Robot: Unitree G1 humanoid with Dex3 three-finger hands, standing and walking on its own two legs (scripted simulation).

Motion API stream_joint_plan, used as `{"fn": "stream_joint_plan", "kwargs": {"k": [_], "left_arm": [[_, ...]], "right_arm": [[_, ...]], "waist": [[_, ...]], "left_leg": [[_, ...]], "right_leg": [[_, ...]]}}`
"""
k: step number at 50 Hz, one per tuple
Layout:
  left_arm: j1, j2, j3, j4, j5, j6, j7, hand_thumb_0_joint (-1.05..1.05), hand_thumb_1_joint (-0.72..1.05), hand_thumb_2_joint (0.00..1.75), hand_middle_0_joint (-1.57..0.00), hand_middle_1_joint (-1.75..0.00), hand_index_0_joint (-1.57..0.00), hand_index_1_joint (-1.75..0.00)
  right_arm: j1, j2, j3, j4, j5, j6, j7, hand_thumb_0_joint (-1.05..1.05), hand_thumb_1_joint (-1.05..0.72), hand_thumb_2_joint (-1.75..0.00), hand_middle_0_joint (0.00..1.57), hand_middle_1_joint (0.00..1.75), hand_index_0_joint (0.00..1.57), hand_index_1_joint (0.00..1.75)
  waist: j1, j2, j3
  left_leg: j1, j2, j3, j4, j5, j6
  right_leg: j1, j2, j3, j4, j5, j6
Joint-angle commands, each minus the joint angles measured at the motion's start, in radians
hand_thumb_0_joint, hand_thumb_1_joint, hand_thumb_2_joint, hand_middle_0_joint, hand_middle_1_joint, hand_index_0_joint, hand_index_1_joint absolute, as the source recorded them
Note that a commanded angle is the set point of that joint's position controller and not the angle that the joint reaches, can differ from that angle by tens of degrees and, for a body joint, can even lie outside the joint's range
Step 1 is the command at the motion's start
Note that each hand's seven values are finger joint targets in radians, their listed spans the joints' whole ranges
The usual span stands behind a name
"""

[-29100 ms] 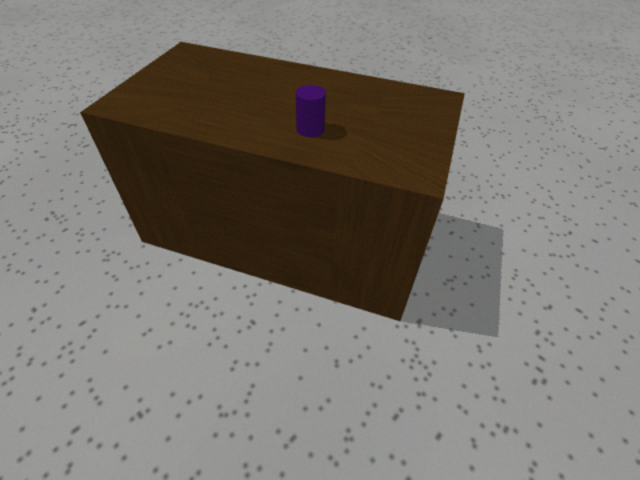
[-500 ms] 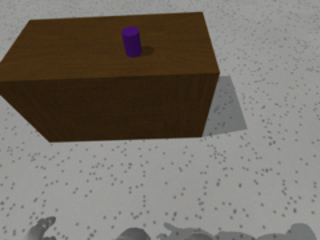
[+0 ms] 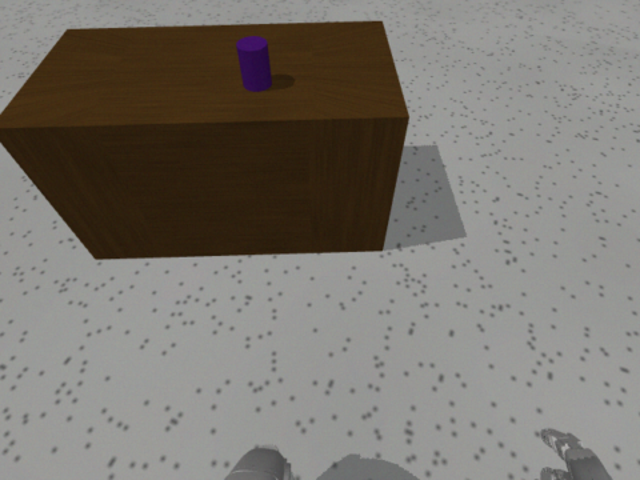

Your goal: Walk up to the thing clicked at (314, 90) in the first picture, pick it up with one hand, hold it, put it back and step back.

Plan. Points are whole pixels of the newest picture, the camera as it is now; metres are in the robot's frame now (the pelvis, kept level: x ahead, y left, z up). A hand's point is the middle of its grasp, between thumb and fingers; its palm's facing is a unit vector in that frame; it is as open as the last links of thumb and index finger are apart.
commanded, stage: step back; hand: left
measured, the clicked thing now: (254, 64) +1.12 +0.23 -0.10
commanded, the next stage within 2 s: stand in 1.30 s
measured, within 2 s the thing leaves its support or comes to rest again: neither
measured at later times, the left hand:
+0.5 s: hand out of the picture +0.04 +0.30 -0.13, palm faces +0.05 -0.92 -0.40, open 7.4 cm
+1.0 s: hand out of the picture +0.10 +0.31 -0.14, palm faces +0.09 -0.93 -0.35, open 7.4 cm
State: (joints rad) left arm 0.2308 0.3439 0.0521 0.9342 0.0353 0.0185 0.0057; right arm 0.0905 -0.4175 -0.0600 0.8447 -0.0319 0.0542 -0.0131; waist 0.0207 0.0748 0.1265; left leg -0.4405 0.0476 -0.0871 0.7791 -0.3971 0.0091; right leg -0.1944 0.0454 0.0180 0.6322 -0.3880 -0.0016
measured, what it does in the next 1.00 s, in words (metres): steps on the spot: left foot, then left foot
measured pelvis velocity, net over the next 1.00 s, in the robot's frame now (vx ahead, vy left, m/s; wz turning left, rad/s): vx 0.02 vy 0.04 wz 0.07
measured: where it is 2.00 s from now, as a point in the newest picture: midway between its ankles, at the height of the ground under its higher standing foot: outside the picture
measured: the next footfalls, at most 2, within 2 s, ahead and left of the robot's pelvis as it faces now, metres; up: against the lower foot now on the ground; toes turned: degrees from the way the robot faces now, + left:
left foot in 0.24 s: +0.01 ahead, +0.14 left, +0.00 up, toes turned +1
left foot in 0.78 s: +0.05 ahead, +0.16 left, +0.00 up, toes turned +4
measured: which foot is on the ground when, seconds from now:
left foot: up 0.00-0.22, down 0.24-0.54, up 0.56-0.76, down 0.78-1.00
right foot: down 0.00-1.00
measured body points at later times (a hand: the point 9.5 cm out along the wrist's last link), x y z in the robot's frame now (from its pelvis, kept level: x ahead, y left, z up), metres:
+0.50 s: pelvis -0.02 +0.01 +0.01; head -0.01 +0.01 +0.46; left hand +0.04 +0.34 -0.10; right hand +0.05 -0.29 -0.11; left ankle -0.03 +0.14 -0.72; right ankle +0.01 -0.10 -0.72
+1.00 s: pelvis +0.02 +0.04 +0.02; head +0.04 +0.06 +0.46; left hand +0.10 +0.36 -0.12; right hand +0.14 -0.24 -0.11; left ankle +0.01 +0.16 -0.72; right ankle +0.02 -0.10 -0.72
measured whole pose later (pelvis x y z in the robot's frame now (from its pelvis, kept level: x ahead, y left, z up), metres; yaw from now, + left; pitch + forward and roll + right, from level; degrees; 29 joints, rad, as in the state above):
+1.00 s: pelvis +0.02 +0.04 +0.02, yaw +4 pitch -2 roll +0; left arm 0.09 0.38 0.04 1.05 0.00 -0.01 0.01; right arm 0.11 -0.32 -0.02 1.06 -0.02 -0.01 0.00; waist 0.02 -0.03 0.07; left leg -0.22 0.01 0.00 0.54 -0.30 0.00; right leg -0.18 -0.05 -0.02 0.51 -0.30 0.03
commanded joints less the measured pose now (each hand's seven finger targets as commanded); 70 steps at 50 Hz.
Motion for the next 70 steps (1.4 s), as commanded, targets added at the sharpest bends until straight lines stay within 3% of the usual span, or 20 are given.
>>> {"fn": "stream_joint_plan", "kwargs": {"k": [1, 3, 8, 12, 14, 15, 16, 18, 22, 25, 27, 29, 35, 38, 40, 41, 42, 47, 62, 70], "left_arm": [[-0.145, 0.343, 0.09, -0.117, 0.008, -0.054, 0.025, 0.0, 0.9, 0.9, -0.2, -0.3, -0.2, -0.3], [-0.13, 0.288, 0.081, -0.095, -0.001, -0.061, 0.028, 0.0, 0.9, 0.9, -0.2, -0.3, -0.2, -0.3], [-0.031, 0.323, 0.097, -0.075, 0.013, -0.065, 0.018, 0.0, 0.9, 0.9, -0.2, -0.3, -0.2, -0.3], [-0.054, 0.278, 0.062, -0.083, -0.001, -0.041, 0.005, 0.0, 0.9, 0.9, -0.2, -0.3, -0.2, -0.3], [-0.048, 0.158, 0.029, -0.089, -0.024, -0.04, 0.002, 0.0, 0.9, 0.9, -0.2, -0.3, -0.2, -0.3], [-0.115, 0.261, 0.061, -0.076, -0.017, -0.039, 0.011, 0.0, 0.9, 0.9, -0.2, -0.3, -0.2, -0.3], [-0.123, 0.295, 0.066, -0.073, -0.014, -0.043, 0.008, 0.0, 0.9, 0.9, -0.2, -0.3, -0.2, -0.3], [-0.07, 0.255, 0.061, -0.056, -0.02, -0.05, -0.003, 0.0, 0.9, 0.9, -0.2, -0.3, -0.2, -0.3], [-0.069, 0.219, 0.061, -0.026, -0.018, -0.064, -0.007, 0.0, 0.9, 0.9, -0.2, -0.3, -0.2, -0.3], [0.022, 0.222, 0.063, 0.025, -0.01, -0.078, 0.009, 0.0, 0.9, 0.9, -0.2, -0.3, -0.2, -0.3], [0.042, 0.329, 0.09, 0.024, 0.007, -0.082, 0.021, 0.0, 0.9, 0.9, -0.2, -0.3, -0.2, -0.3], [-0.121, 0.348, 0.086, -0.026, 0.005, -0.081, 0.013, 0.0, 0.9, 0.9, -0.2, -0.3, -0.2, -0.3], [-0.149, 0.284, 0.06, -0.013, -0.006, -0.084, 0.009, 0.0, 0.9, 0.9, -0.2, -0.3, -0.2, -0.3], [-0.169, 0.257, 0.052, -0.011, -0.019, -0.067, 0.007, 0.0, 0.9, 0.9, -0.2, -0.3, -0.2, -0.3], [-0.164, 0.204, 0.035, -0.026, -0.033, -0.057, 0.006, 0.0, 0.9, 0.9, -0.2, -0.3, -0.2, -0.3], [-0.145, 0.195, 0.032, -0.005, -0.045, -0.048, 0.005, 0.0, 0.9, 0.9, -0.2, -0.3, -0.2, -0.3], [-0.149, 0.205, 0.032, 0.017, -0.039, -0.044, 0.008, 0.0, 0.9, 0.9, -0.2, -0.3, -0.2, -0.3], [-0.163, 0.234, 0.03, 0.047, -0.035, -0.058, 0.008, 0.0, 0.9, 0.9, -0.2, -0.3, -0.2, -0.3], [-0.213, 0.23, 0.015, 0.093, -0.02, -0.051, 0.006, 0.0, 0.9, 0.9, -0.2, -0.3, -0.2, -0.3], [-0.193, 0.217, -0.003, 0.128, -0.028, -0.059, 0.004, 0.0, 0.9, 0.9, -0.2, -0.3, -0.2, -0.3]], "right_arm": [[-0.022, -0.201, -0.054, -0.045, 0.011, -0.014, 0.001, 0.0, -0.9, -0.9, 0.2, 0.3, 0.2, 0.3], [0.042, -0.158, -0.038, -0.013, 0.014, -0.024, 0.005, 0.0, -0.9, -0.9, 0.2, 0.3, 0.2, 0.3], [0.01, -0.15, -0.036, -0.015, -0.007, -0.049, 0.026, 0.0, -0.9, -0.9, 0.2, 0.3, 0.2, 0.3], [0.125, -0.149, -0.059, 0.055, -0.011, -0.078, 0.025, 0.0, -0.9, -0.9, 0.2, 0.3, 0.2, 0.3], [0.151, -0.232, -0.079, 0.057, -0.021, -0.094, 0.014, 0.0, -0.9, -0.9, 0.2, 0.3, 0.2, 0.3], [0.153, -0.315, -0.091, 0.055, -0.014, -0.09, 0.019, 0.0, -0.9, -0.9, 0.2, 0.3, 0.2, 0.3], [0.117, -0.308, -0.092, 0.052, -0.01, -0.087, 0.02, 0.0, -0.9, -0.9, 0.2, 0.3, 0.2, 0.3], [0.071, -0.223, -0.065, 0.042, -0.015, -0.092, 0.021, 0.0, -0.9, -0.9, 0.2, 0.3, 0.2, 0.3], [0.09, -0.215, -0.062, 0.057, -0.006, -0.09, 0.023, 0.0, -0.9, -0.9, 0.2, 0.3, 0.2, 0.3], [0.033, -0.135, -0.027, 0.038, 0.018, -0.071, 0.02, 0.0, -0.9, -0.9, 0.2, 0.3, 0.2, 0.3], [0.04, -0.059, -0.003, 0.014, 0.026, -0.07, 0.009, 0.0, -0.9, -0.9, 0.2, 0.3, 0.2, 0.3], [0.111, -0.152, -0.034, 0.07, 0.013, -0.06, -0.001, 0.0, -0.9, -0.9, 0.2, 0.3, 0.2, 0.3], [0.121, -0.115, -0.02, 0.111, 0.011, -0.077, 0.009, 0.0, -0.9, -0.9, 0.2, 0.3, 0.2, 0.3], [0.156, -0.108, -0.027, 0.143, 0.003, -0.089, 0.006, 0.0, -0.9, -0.9, 0.2, 0.3, 0.2, 0.3], [0.148, -0.166, -0.04, 0.143, -0.005, -0.098, -0.006, 0.0, -0.9, -0.9, 0.2, 0.3, 0.2, 0.3], [0.041, -0.197, -0.035, 0.121, 0.006, -0.1, -0.004, 0.0, -0.9, -0.9, 0.2, 0.3, 0.2, 0.3], [0.0, -0.208, -0.035, 0.115, 0.012, -0.098, -0.001, 0.0, -0.9, -0.9, 0.2, 0.3, 0.2, 0.3], [-0.008, -0.147, -0.01, 0.143, 0.019, -0.095, -0.007, 0.0, -0.9, -0.9, 0.2, 0.3, 0.2, 0.3], [-0.109, -0.119, -0.006, 0.177, 0.015, -0.079, 0.004, 0.0, -0.9, -0.9, 0.2, 0.3, 0.2, 0.3], [-0.1, -0.132, -0.003, 0.2, 0.024, -0.091, 0.013, 0.0, -0.9, -0.9, 0.2, 0.3, 0.2, 0.3]], "waist": [[-0.004, -0.179, 0.023], [-0.03, -0.187, -0.011], [0.048, -0.275, -0.047], [-0.019, -0.196, -0.131], [-0.025, 0.111, -0.159], [-0.057, 0.065, -0.101], [-0.047, 0.043, -0.046], [-0.009, 0.043, -0.019], [-0.025, 0.09, -0.069], [0.043, 0.023, -0.133], [0.059, -0.224, -0.134], [0.004, -0.165, -0.064], [-0.009, -0.225, -0.098], [-0.036, -0.186, -0.152], [-0.023, -0.049, -0.214], [0.016, -0.001, -0.196], [0.014, 0.021, -0.172], [-0.004, 0.027, -0.208], [-0.008, -0.087, -0.161], [-0.019, -0.059, -0.188]], "left_leg": [[0.027, -0.05, -0.118, 0.253, -0.076, -0.004], [-0.038, -0.097, -0.075, 0.233, -0.011, -0.016], [-0.048, -0.039, 0.008, -0.044, -0.092, -0.035], [0.328, -0.085, 0.076, -0.442, 0.068, 0.0], [0.467, 0.207, -0.417, -0.537, -0.051, 0.111], [0.266, 0.28, -0.503, -0.554, -0.255, 0.225], [0.187, 0.29, -0.488, -0.564, -0.307, 0.256], [0.24, 0.184, -0.299, -0.54, -0.182, 0.196], [0.21, 0.164, -0.203, -0.448, 0.13, 0.172], [0.093, 0.068, -0.053, -0.252, 0.204, 0.087], [-0.114, -0.107, -0.009, -0.013, -0.036, 0.006], [0.025, -0.027, -0.02, 0.107, -0.194, -0.003], [0.126, -0.023, 0.059, -0.119, -0.029, -0.004], [0.273, -0.046, 0.092, -0.36, 0.261, 0.002], [0.333, 0.109, -0.089, -0.379, 0.519, 0.054], [0.255, 0.18, -0.178, -0.388, 0.439, 0.124], [0.196, 0.204, -0.184, -0.381, 0.405, 0.155], [0.238, 0.078, -0.015, -0.336, 0.603, 0.023], [0.278, 0.065, 0.012, -0.413, 0.354, 0.018], [0.367, 0.083, -0.003, -0.469, 0.474, 0.009]], "right_leg": [[-0.301, -0.375, 0.411, -0.358, -0.09, -0.222], [-0.128, -0.258, 0.212, -0.266, 0.162, -0.156], [0.035, -0.288, 0.249, -0.277, -0.085, -0.18], [-0.09, -0.228, 0.128, -0.077, 0.06, -0.116], [-0.367, -0.047, -0.038, 0.219, -0.073, -0.02], [-0.306, -0.084, 0.022, 0.274, -0.206, -0.025], [-0.275, -0.104, 0.034, 0.296, -0.2, -0.032], [-0.295, -0.113, 0.044, 0.23, -0.133, -0.032], [-0.121, -0.064, -0.049, 0.017, -0.063, -0.015], [0.15, -0.044, -0.05, -0.229, 0.158, -0.023], [0.212, -0.328, 0.393, -0.377, 0.026, -0.118], [-0.054, -0.464, 0.47, -0.391, -0.119, -0.258], [-0.014, -0.309, 0.153, -0.255, 0.366, -0.161], [-0.008, -0.228, 0.037, -0.104, 0.499, -0.09], [-0.05, -0.153, -0.012, 0.014, 0.394, -0.028], [-0.046, -0.08, -0.046, -0.001, 0.142, -0.005], [0.012, -0.085, -0.035, -0.045, 0.044, -0.014], [0.108, -0.151, 0.007, -0.121, 0.405, -0.033], [0.088, -0.17, 0.025, -0.273, 0.331, -0.02], [0.118, -0.181, 0.033, -0.32, 0.396, -0.011]]}}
